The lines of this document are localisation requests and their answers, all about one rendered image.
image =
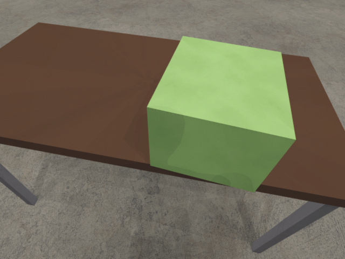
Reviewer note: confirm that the carton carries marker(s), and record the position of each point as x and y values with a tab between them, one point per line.
221	113

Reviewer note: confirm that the table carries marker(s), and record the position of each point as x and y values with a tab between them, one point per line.
84	93

